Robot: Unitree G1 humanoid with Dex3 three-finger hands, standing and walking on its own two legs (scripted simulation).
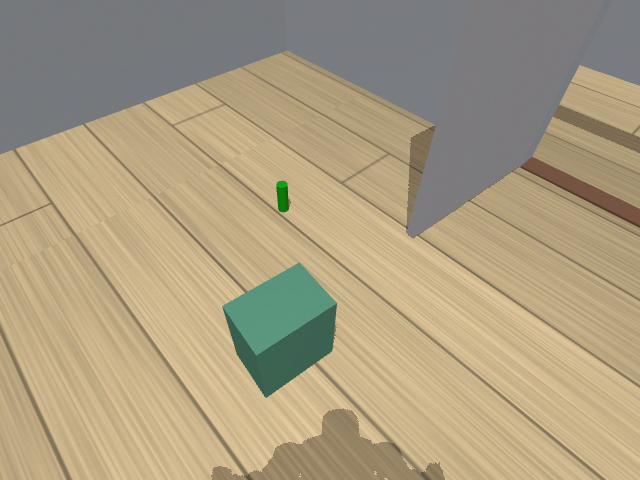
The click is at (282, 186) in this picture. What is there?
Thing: slim round
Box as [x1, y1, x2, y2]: [276, 181, 288, 211]
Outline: 279,181 276,183 278,209 280,211 286,211 288,209 287,184 285,181
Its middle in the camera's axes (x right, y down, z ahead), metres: -0.16 -0.20 +1.75
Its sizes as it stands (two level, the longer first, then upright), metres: 0.048 0.048 0.145
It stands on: the floor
